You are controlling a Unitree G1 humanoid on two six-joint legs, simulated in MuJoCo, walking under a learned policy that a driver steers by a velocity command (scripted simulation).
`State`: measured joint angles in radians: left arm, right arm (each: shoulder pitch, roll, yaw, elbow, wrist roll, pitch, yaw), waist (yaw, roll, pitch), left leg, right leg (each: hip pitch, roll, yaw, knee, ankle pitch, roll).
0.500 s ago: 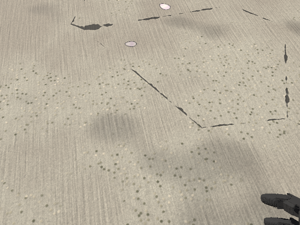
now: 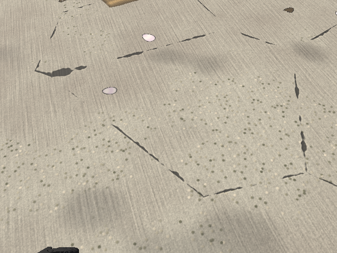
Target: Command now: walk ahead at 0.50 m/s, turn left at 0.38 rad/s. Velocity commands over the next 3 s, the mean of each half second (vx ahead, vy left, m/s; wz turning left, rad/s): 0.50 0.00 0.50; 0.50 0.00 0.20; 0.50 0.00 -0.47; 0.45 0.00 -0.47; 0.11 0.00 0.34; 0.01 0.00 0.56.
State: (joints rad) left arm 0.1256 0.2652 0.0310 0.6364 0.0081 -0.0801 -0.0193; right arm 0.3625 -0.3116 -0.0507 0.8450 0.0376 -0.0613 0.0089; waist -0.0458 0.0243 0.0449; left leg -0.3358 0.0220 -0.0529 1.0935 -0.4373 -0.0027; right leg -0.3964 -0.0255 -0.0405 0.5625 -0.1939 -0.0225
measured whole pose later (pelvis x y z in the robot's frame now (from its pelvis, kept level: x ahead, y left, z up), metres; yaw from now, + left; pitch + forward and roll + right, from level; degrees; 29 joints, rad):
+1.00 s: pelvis +0.56 +0.13 -0.01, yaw +21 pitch +2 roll +0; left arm 0.13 0.29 0.05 0.70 -0.02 -0.10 -0.05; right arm 0.33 -0.30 -0.05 0.79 0.00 -0.05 -0.01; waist -0.03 0.01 0.03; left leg -0.18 -0.06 -0.08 1.00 -0.47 0.04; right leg -0.45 0.07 -0.02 0.56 -0.14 -0.08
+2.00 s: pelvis +1.08 +0.20 -0.01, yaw -10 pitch +2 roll +2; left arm 0.05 0.27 0.03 0.58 0.02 -0.04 -0.03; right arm 0.32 -0.31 -0.04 0.87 0.02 -0.06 0.01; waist -0.06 -0.01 0.08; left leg -0.20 0.03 0.02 1.01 -0.59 -0.04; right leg -0.49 0.00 -0.03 0.60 -0.14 -0.09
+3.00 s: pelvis +1.22 +0.19 +0.01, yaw +23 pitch +1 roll +0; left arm 0.14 0.29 0.08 0.80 0.02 -0.01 0.02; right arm 0.14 -0.35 -0.09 0.66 0.02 0.05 -0.03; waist 0.00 0.05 0.04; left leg -0.48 -0.11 -0.15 0.98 -0.48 -0.03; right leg -0.25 0.01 0.02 0.46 -0.24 -0.01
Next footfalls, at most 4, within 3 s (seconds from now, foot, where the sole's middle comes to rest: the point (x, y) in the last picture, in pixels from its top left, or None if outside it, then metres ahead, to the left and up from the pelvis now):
0.42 left None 0.35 0.17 -0.77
0.92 right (151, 192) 0.71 0.10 -0.77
1.42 left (95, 154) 0.93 0.37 -0.77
1.94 right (154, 107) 1.20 0.08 -0.77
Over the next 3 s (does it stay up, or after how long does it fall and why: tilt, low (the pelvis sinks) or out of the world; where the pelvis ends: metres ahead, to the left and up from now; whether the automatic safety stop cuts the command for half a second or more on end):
stays up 1.22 0.19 0.01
